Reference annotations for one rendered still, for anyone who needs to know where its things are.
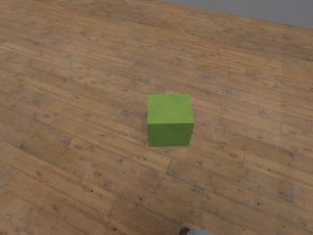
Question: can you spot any carton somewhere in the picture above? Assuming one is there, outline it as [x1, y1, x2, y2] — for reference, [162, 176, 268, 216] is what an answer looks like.
[147, 94, 195, 147]

